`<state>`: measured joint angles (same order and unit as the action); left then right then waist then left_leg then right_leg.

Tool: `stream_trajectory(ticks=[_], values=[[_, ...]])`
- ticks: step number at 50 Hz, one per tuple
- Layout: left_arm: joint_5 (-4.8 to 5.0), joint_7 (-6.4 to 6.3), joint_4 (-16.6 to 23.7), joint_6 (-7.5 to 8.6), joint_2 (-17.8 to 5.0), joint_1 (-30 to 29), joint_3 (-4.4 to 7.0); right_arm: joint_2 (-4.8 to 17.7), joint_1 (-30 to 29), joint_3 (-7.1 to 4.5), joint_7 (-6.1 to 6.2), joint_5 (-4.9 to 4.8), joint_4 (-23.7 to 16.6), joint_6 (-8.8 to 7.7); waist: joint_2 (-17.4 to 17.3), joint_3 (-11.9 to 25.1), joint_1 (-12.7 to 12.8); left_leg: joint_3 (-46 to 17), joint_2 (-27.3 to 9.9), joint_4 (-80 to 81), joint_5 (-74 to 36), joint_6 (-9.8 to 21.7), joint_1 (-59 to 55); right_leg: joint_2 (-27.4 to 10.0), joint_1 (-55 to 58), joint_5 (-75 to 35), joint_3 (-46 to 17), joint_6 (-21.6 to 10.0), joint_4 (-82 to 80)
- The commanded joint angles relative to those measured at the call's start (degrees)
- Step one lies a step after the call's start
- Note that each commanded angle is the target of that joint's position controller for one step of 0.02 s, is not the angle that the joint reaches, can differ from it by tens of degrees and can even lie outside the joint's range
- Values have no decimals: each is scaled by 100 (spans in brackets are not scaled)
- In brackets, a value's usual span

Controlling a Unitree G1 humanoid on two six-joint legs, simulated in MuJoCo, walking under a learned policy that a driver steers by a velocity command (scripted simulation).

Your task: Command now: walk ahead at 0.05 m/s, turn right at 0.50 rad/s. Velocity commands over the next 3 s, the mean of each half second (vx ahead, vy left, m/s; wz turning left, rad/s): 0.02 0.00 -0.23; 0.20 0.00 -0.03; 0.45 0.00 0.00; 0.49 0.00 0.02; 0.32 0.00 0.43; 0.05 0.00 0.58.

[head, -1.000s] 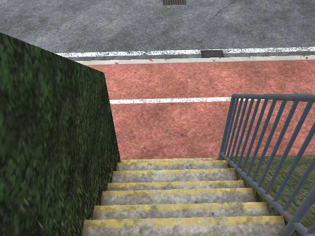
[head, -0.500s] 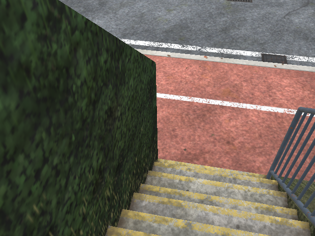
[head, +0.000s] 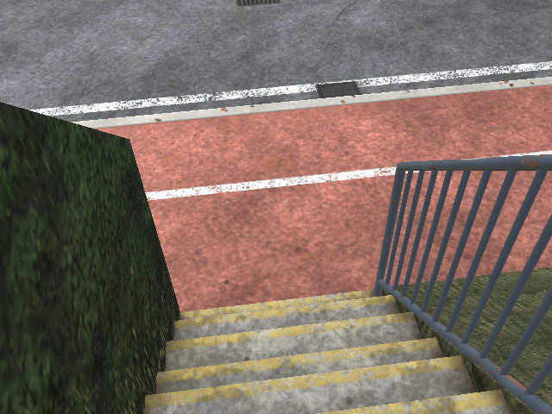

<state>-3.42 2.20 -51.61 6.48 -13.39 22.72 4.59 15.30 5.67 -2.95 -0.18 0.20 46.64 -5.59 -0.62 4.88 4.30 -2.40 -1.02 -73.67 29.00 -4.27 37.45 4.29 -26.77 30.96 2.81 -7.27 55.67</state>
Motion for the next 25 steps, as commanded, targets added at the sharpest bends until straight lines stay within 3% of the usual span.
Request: stream_trajectory(ticks=[1, 2, 3, 4, 6, 8, 9, 10, 11, 12, 13, 14, 15, 16, 17, 18, 19, 20, 21, 22, 23, 24, 25], values=[[62, 213, 379, -59, -638, -513, 8, 241, 1493, -5, -182, 136, 284, 86, 537, -304, -1104, 308, 69, -600, -2367, 69, -751, -1122, -1127, -6459, -1524, -36, -1247], [203, 206, 438, -10, -621, -549, -77, 437, 1678, -80, -336, 302, 383, 174, 467, -231, -1146, 383, 95, -399, -2528, 84, -1044, -804, -1365, -5821, -1080, 76, -1252], [141, 137, 170, 20, -369, -327, -198, 513, 1307, -80, -449, 467, 371, 192, 350, -432, -881, -59, -131, 91, -3116, 60, -645, -835, -1228, -4588, -1191, 72, -1088], [124, 110, -78, 35, -356, 42, -265, 394, 1134, -44, -548, 495, 426, 193, 343, -454, -707, -187, -254, 467, -3266, 47, -361, -900, -798, -4222, -1190, 65, -835], [62, 77, -511, 35, -435, 781, -322, 265, 737, 22, -605, 364, 353, 168, 525, -252, -310, -375, -391, 860, -2983, -73, 525, -1231, 396, -4284, -1625, -224, -366], [65, 120, -583, 36, -533, 994, -353, 266, 429, 73, -542, 331, 307, 186, 733, -261, -108, -560, -544, 1326, -2779, -219, 976, -1522, 869, -4120, -2368, -635, -239], [115, 127, -444, 22, -469, 717, -424, 203, 641, 127, -591, 401, 505, 192, 415, -339, -157, -628, -562, 2228, -3960, -237, 489, -1347, 282, -3280, -2306, -689, -162], [81, 203, -395, -31, -514, 337, -463, 145, 759, 162, -604, 376, 622, 209, 573, -401, -324, -413, -492, 2289, -4190, -288, -411, -1219, -543, -2892, -2202, -682, -233], [102, 203, -225, -164, -540, -74, -501, 191, 904, 241, -637, 325, 792, 220, 216, -657, -295, -347, -435, 3461, -5206, -318, -1147, -914, -1220, -1437, -1791, -485, -168], [110, 255, -210, -248, -737, -221, -485, 202, 923, 233, -645, 275, 840, 242, 394, -736, -350, -113, -333, 3719, -5165, -347, -1812, -854, -1657, -1163, -1669, -449, -254], [189, 252, -228, -244, -613, -126, -549, 327, 793, 174, -649, 116, 793, 247, 442, -815, -314, -102, -343, 4146, -4784, -413, -1790, -811, -1498, -1520, -1583, -235, -311], [228, 220, -258, -206, -591, 35, -588, 531, 661, 87, -614, 19, 721, 212, 414, -939, -257, -37, -287, 4572, -4215, -417, -1520, -841, -1020, -2107, -1423, -32, -395], [193, 174, -330, -178, -713, 183, -547, 579, 629, 86, -614, 98, 661, 219, 324, -931, -187, -3, -241, 4883, -3940, -355, -1485, -858, -679, -2211, -1392, -58, -179], [158, 223, -400, -231, -814, 288, -529, 439, 880, 156, -637, 230, 693, 279, 498, -737, -206, 15, -294, 4889, -3695, -260, -1897, -903, -716, -1596, -1617, -260, 9], [174, 338, -403, -302, -702, 352, -574, 219, 1312, 232, -661, 282, 873, 318, 492, -690, -332, -27, -421, 4988, -3805, -239, -2509, -1031, -1049, -1199, -1963, -365, 91], [21, 468, -302, -323, -706, -70, -615, 75, 2150, 253, -684, 324, 1041, 349, 506, -595, -780, 248, -291, 4172, -4388, -262, -3682, -931, -1987, -1138, -1875, -251, 243], [142, 543, -132, -316, -497, -712, -712, 5, 2766, 224, -670, 194, 1143, 353, 228, -647, -1255, 317, -259, 4617, -4289, -395, -4320, -748, -2440, -912, -1532, 39, 642], [402, 553, -42, -344, -392, -975, -800, 70, 2643, 220, -621, -23, 1000, 364, -14, -846, -1342, 189, -417, 6478, -4280, -416, -4103, -715, -1855, -949, -1449, 206, 951], [544, 671, -85, -383, -447, -723, -861, 144, 2698, 269, -614, -40, 854, 338, -64, -544, -1318, 240, -541, 6498, -4761, -218, -4696, -590, -1676, -1095, -1461, 417, 1528], [650, 758, 47, -391, -230, -720, -964, 189, 3060, 285, -640, 37, 808, 262, -152, -371, -1376, 32, -826, 6180, -6175, -56, -4637, -442, -1646, -562, -971, 701, 2214], [513, 655, 29, -477, -279, -280, -808, 463, 3245, 297, -690, -4, 951, 192, -1047, -367, -892, -292, -720, 5755, -7071, 247, -4499, -195, -1964, 1084, -501, 826, 3396], [225, 536, 48, -572, -248, 653, -711, 524, 1889, 400, -854, -393, 762, 201, -1307, -827, 152, -864, -613, 5905, -3650, 410, -2599, -135, -1104, 1625, 24, 1001, 2133], [177, 524, 212, -618, -364, -46, -763, 709, 2014, 313, -772, -160, 554, 184, -546, -899, -497, -603, -556, 6759, -3465, 262, -2431, -31, -829, 1620, 92, 862, 2277]])
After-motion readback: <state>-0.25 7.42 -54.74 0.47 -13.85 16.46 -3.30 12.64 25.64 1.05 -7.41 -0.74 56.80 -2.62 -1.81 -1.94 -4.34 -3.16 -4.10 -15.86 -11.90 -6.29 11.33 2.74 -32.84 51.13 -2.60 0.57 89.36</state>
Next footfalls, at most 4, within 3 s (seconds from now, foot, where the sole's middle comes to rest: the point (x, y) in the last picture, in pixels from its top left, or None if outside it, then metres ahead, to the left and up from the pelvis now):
0.24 left None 0.12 0.23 -0.78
0.44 left None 0.15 0.22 -0.93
1.08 left None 0.14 0.26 -0.92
1.64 right None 0.22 -0.04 -0.93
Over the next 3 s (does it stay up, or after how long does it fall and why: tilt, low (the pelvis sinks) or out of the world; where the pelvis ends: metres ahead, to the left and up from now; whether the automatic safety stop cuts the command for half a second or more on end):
stays up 0.63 -0.08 -0.59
